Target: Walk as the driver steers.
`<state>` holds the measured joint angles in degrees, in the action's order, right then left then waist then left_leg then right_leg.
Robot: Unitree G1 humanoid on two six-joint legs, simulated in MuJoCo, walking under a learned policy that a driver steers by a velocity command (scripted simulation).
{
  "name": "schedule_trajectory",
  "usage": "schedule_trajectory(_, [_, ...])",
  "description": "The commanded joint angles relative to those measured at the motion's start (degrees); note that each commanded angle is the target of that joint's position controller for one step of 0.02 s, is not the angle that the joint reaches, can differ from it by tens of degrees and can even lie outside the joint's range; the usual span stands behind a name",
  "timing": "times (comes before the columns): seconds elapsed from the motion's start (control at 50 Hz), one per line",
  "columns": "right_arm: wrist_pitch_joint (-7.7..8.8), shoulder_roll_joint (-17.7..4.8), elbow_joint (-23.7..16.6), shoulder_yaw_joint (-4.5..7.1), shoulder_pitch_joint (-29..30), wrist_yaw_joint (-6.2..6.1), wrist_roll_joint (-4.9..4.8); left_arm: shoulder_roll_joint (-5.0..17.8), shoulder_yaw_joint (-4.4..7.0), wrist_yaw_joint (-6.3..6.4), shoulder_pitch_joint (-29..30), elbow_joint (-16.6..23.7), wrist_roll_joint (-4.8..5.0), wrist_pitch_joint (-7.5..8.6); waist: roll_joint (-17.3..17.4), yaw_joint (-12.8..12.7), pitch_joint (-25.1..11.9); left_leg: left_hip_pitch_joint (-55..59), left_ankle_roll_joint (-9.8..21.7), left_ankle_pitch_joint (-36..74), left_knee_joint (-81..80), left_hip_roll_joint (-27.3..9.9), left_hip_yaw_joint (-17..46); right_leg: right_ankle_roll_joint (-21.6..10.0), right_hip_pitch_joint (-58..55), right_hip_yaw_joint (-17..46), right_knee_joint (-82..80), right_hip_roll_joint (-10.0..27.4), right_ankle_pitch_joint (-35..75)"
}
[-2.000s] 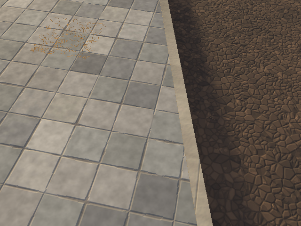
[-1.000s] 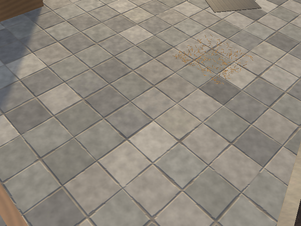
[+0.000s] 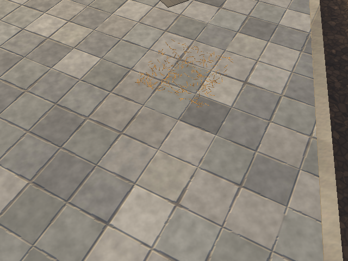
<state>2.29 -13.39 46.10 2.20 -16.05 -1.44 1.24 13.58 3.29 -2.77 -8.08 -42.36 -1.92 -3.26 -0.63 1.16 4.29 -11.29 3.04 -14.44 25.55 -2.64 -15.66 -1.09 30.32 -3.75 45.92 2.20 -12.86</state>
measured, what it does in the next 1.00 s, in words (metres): steps on the spot, turning right: right foot, then left foot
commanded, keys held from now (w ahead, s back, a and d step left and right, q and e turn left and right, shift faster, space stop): e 0.60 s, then no key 0.26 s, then w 0.14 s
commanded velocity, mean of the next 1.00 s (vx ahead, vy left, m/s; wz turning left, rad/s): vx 0.04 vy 0.00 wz -0.46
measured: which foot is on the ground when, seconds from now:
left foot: down 0.00-0.10, up 0.12-0.52, down 0.54-0.92, up 0.94-1.00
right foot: up 0.00-0.08, down 0.10-0.54, up 0.56-0.90, down 0.92-1.00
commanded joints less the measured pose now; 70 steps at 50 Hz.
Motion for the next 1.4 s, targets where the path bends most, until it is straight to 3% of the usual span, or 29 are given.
schedule_trajectory(0.02, [-0.66, -9.7, -3.4, 2.68, -0.2, 0.12, 0.07, 3.8, 0.82, 0.02, -0.1, 4.8, 0.19, 0.27, 8.0, 0.1, -5.8, 1.6, 6.8, 25.0, -3.5, -16.8, 7.3, -1.1, -6.9, -1.6, -4.1, -0.9, -5.0])
schedule_trajectory(0.08, [-2.43, -10.4, -2.4, 3.25, -1.7, -0.14, -0.07, 4.0, 1.14, 0.58, -2.7, 5.3, 0.06, 1.73, 3.9, -1.3, -7.0, 1.6, 2.9, 17.8, 7.0, -15.4, 5.3, -3.1, -14.7, -1.3, -17.4, -2.4, -1.5])
schedule_trajectory(0.1, [-2.84, -8.9, -2.4, 2.98, -4.5, 0.03, 0.22, 8.2, 2.27, 1.43, -6.9, 4.5, -0.66, 2.73, -5.7, -2.5, -10.2, -3.9, -0.6, 9.6, 19.6, -11.2, 2.5, -5.1, -23.0, 9.1, -23.8, 3.7, 7.8])
schedule_trajectory(0.12, [-3.05, -4.3, -7.2, 1.6, -2.9, 0.5, -0.44, 16.9, 4.3, 2.02, -8.0, 5.6, -0.05, 2.75, -19.4, -2.4, -10.3, -22.4, -5.2, -22.8, 33.4, 0.8, 2.1, -15.6, -30.5, 33.4, -25.9, 20.2, 30.9])
schedule_trajectory(0.14, [-4.03, -6.8, -7.3, 1.96, 1.9, 0.26, 0.51, 15.6, 4.81, 2.27, -13.8, 4.1, 1.8, 2.33, -9.3, -6.9, -13.4, -24.4, -5.7, -25.6, 41.7, 1.2, 12.7, -20.4, -31.4, 32.7, -25.7, 20.8, 33.4])
schedule_trajectory(0.18, [-4.02, -5.9, -7.3, 1.87, 3.8, 0.35, -0.59, 11.0, 3.2, 3.06, -7.6, 4.3, 1.46, 1.41, -4.9, -3.2, -7.3, -24.8, -5.3, -16.2, 41.9, -0.4, 16.5, -17.2, -24.7, 23.6, -26.6, 14.4, 26.7])
schedule_trajectory(0.24, [-4.27, -7.1, -6.4, 2.4, 1.8, 0.3, 1.0, 7.5, 2.05, 3.19, -1.4, 6.0, 1.66, 1.31, -4.7, -0.2, -8.0, -20.1, -5.1, -9.4, 38.4, 0.8, 16.2, -13.2, -21.0, 18.4, -26.5, 8.2, 26.5])
schedule_trajectory(0.3, [-5.0, -5.4, -7.0, 1.88, 2.2, 0.42, 0.16, 10.0, 2.9, 2.49, -3.7, 5.3, 1.19, 1.96, -3.3, -0.6, -9.2, -18.8, -5.5, -9.7, 32.9, 1.8, 16.6, -13.3, -21.1, 19.7, -26.3, 7.7, 23.9])
schedule_trajectory(0.44, [-4.64, -5.4, -9.5, 1.33, 5.7, -0.02, -0.45, 11.6, 3.78, 1.63, -4.2, 5.6, 0.29, 0.85, -7.1, -2.7, -8.1, -12.0, -4.3, -9.8, 18.8, 4.4, 16.8, -12.3, -16.4, 26.8, -26.3, 6.2, 8.7])
schedule_trajectory(0.52, [-3.28, -5.5, -8.5, 1.34, -1.1, -0.95, -0.71, 10.9, 3.75, 1.53, -0.7, 6.1, 1.46, 0.54, -6.5, 1.2, -8.2, 1.8, -2.0, -2.5, -2.0, 5.5, 16.6, -6.7, -10.7, 29.1, -22.5, 2.4, 6.1])
schedule_trajectory(0.54, [-2.8, -9.8, -8.7, 2.23, -2.0, -1.53, 0.14, 8.1, 3.04, 1.85, -1.7, 6.8, 1.99, 0.82, 1.1, 0.6, -7.8, 5.8, 0.2, -7.0, -10.0, -4.3, 25.8, -2.9, -5.2, 24.9, -16.0, -2.0, -4.0])
schedule_trajectory(0.56, [-2.9, -16.1, -10.4, 3.4, 1.6, -1.46, 0.47, 4.7, 2.33, 2.2, -3.4, 7.9, 2.32, 1.16, 15.0, -1.0, -6.3, 7.3, 5.5, -7.6, -15.6, -19.3, 42.6, -0.1, 5.1, 11.2, -3.4, -13.0, -16.5])
schedule_trajectory(0.58, [-3.06, -15.1, -10.6, 3.6, 2.5, -1.02, 1.09, 9.8, 3.49, 2.26, -2.3, 7.4, -0.35, 1.08, 12.8, -0.2, -4.7, -0.8, 10.4, 0.4, -14.0, -22.1, 42.8, 0.7, 3.5, 9.7, 8.8, -9.3, -19.8])
schedule_trajectory(0.62, [-2.68, -8.2, -11.3, 1.61, 8.1, -0.56, 0.26, 10.3, 4.19, 1.48, -5.3, 4.8, -0.07, 0.52, 5.8, -4.1, -3.0, -4.4, 8.5, 9.5, -11.3, -13.8, 31.1, 0.9, -0.8, 11.0, 18.0, -8.3, -13.0])
schedule_trajectory(0.64, [-2.55, -7.7, -11.7, 1.45, 9.8, -0.58, 0.17, 9.7, 4.08, 1.03, -7.0, 4.0, 0.19, 0.17, 7.5, -5.0, -3.9, -2.4, 7.2, 12.7, -10.2, -10.8, 26.8, 1.5, -0.6, 10.2, 20.5, -8.4, -10.5])
schedule_trajectory(0.74, [-2.0, -8.2, -9.3, 1.92, 2.7, -0.74, -0.17, 6.9, 2.51, 0.93, -3.5, 4.4, 1.07, -0.55, 8.7, -0.4, -6.1, 8.6, 9.0, 26.6, -5.8, -10.6, 22.7, 4.1, 1.1, 9.1, 13.3, -8.2, -11.8])
schedule_trajectory(0.86, [-2.98, -10.6, -6.8, 2.63, 1.4, 0.66, 0.1, 5.2, 0.53, 1.85, -2.6, 4.1, 1.88, -0.55, 12.7, 0.7, -6.8, 5.7, 9.0, 29.4, -2.1, -10.4, 21.8, 1.8, -13.9, 2.7, -11.9, -6.7, -13.0])
schedule_trajectory(0.9, [-3.29, -9.2, -6.0, 2.07, 1.2, 1.09, -0.42, 4.0, -0.42, 2.34, -6.3, 2.0, 0.95, 0.54, 8.9, -1.9, -8.1, -0.9, 5.1, 13.9, -1.0, -8.6, 20.6, -0.3, -26.5, 2.4, -29.3, -6.2, -0.2])
schedule_trajectory(0.92, [-3.16, -6.9, -6.0, 1.58, 0.0, 1.39, -0.06, 6.2, -0.33, 2.57, -7.7, 1.3, 0.02, 1.44, 2.9, -1.7, -8.9, -9.2, 2.0, 1.1, 2.3, -6.0, 18.6, -2.0, -34.7, 10.8, -30.5, -0.3, -3.8])
schedule_trajectory(0.94, [-3.0, -2.4, -8.7, 0.26, 2.0, 1.92, -0.02, 13.0, 1.17, 2.72, -10.5, 1.3, -0.04, 1.8, -11.4, -2.7, -8.3, -20.6, -1.0, -14.4, 12.7, 2.5, 10.6, -7.6, -37.2, 29.0, -34.3, 12.4, -19.3])
schedule_trajectory(0.96, [-3.59, -7.9, -9.9, 1.4, 8.0, 1.63, 0.9, 15.6, 2.39, 2.6, -13.9, -0.6, -0.31, 1.94, -13.3, -7.3, -0.5, -24.3, -1.1, -18.3, 19.9, 2.2, 13.3, -13.4, -27.1, 35.5, -38.0, 17.5, -24.3])
schedule_trajectory(1.0, [-3.4, -9.7, -9.0, 2.45, 7.7, 2.62, 0.01, 10.2, 0.66, 2.7, -9.6, -0.7, 0.22, 2.68, -8.7, -3.8, 4.9, -27.1, -1.0, -11.2, 25.7, 0.7, 16.1, -12.7, -24.8, 31.2, -41.0, 13.7, -27.5])
schedule_trajectory(1.06, [-2.1, -8.4, -5.8, 2.65, 4.0, 3.89, 1.1, 8.2, 0.06, 3.1, -8.6, -1.3, 0.83, 4.66, -6.9, -2.1, 1.4, -25.0, -1.9, -3.6, 27.0, 0.4, 14.8, -10.7, -28.1, 22.2, -40.4, 8.6, -13.1])
schedule_trajectory(1.22, [-1.39, -6.0, -7.4, 1.73, 11.6, 4.23, 0.37, 10.3, 1.14, 2.61, -13.4, -4.8, 0.79, 6.9, -6.7, -4.4, 2.1, -17.6, -2.4, -0.2, 11.2, 0.1, 13.0, -11.5, -24.3, 17.8, -38.4, 9.8, -7.3])
schedule_trajectory(1.3, [-0.27, -7.2, -4.2, 2.45, 1.5, 3.0, 0.44, 11.2, 1.32, 2.54, -11.6, -5.6, 0.95, 7.06, -2.6, 1.4, 0.4, 2.6, -0.2, 1.1, 2.7, 3.3, 10.8, -9.1, -15.9, 15.0, -29.4, 8.4, 0.5])
schedule_trajectory(1.32, [0.53, -9.4, -1.6, 3.32, -6.5, 2.16, 0.75, 9.2, 0.62, 2.42, -11.6, -5.7, 0.54, 7.27, 1.8, 4.9, -3.7, 13.1, 1.0, -1.8, 0.2, 1.5, 14.3, -7.6, -12.3, 11.2, -17.5, 4.7, 6.2])
schedule_trajectory(1.34, [1.25, -16.1, -1.0, 4.66, -14.5, 1.48, 1.82, 3.9, -0.97, 2.07, -11.3, -3.1, 1.64, 7.55, 15.2, 7.7, -10.1, 23.8, 5.8, -19.6, -9.3, -14.2, 37.3, -4.0, -1.0, 3.8, 3.7, -2.8, -1.8])
schedule_trajectory(1.36, [1.02, -17.9, 0.6, 5.0, -16.4, 1.93, 0.66, 6.8, -0.13, 2.23, -10.7, -2.5, 0.8, 7.41, 17.3, 6.4, -9.3, 21.3, 9.2, -28.7, -17.8, -20.3, 56.5, -3.9, 7.7, 5.6, 14.5, -7.6, -17.2])
schedule_trajectory(1.4, [0.92, -10.7, -1.7, 3.0, -5.1, 2.64, 0.07, 8.3, 0.31, 1.25, -10.1, -3.9, 0.23, 7.25, 5.3, 0.7, -0.9, 10.6, 8.5, -25.0, -16.8, -16.6, 45.0, -5.5, 8.4, 8.6, 19.3, -0.6, -8.4])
